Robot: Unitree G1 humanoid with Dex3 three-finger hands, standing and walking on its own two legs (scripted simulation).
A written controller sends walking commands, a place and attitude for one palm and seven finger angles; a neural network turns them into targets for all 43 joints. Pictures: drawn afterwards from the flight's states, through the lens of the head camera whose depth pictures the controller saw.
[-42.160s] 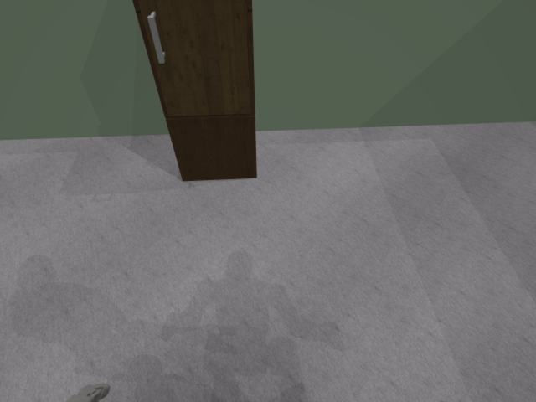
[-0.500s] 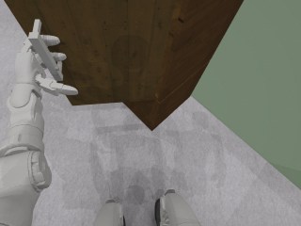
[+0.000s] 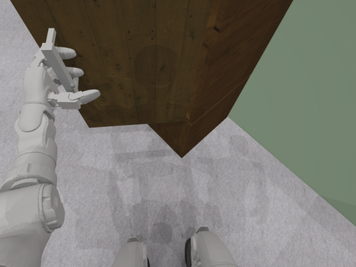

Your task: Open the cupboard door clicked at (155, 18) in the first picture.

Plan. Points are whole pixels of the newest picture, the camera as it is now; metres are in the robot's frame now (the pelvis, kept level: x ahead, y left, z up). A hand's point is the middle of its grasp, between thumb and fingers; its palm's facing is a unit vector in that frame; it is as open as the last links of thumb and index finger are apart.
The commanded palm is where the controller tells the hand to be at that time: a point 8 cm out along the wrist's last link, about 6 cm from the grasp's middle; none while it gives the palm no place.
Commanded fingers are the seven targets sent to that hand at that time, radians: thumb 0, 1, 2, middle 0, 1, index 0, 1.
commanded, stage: close the thumb around the handle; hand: left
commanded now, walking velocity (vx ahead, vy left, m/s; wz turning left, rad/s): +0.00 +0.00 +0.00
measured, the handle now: (64, 67) +0.54 +0.22 +0.06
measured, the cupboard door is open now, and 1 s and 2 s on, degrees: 53 72 99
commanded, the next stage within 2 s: pull the door open along its arc in 0.38 s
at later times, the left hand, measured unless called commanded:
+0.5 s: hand (74, 87) +0.48 +0.20 +0.06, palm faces +0.05 -1.00 -0.03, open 5.5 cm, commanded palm +0.46 +0.24 +0.06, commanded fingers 0.00 0.90 0.90 -0.40 -1.35 -0.40 -1.35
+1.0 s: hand (88, 126) +0.39 +0.16 +0.06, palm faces +0.19 -0.98 +0.06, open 5.8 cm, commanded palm +0.33 +0.21 +0.06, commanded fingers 0.00 0.90 0.90 -0.40 -1.35 -0.40 -1.35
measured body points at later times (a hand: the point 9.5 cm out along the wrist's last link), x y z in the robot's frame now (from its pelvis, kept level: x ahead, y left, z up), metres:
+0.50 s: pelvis +0.00 -0.01 +0.00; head +0.13 +0.01 +0.43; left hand +0.48 +0.25 +0.07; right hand +0.03 -0.27 -0.11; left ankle -0.01 +0.10 -0.66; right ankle +0.04 -0.13 -0.66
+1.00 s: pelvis +0.01 +0.00 +0.02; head +0.10 +0.00 +0.46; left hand +0.37 +0.21 +0.06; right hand +0.11 -0.25 -0.09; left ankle -0.01 +0.10 -0.66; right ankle +0.04 -0.13 -0.66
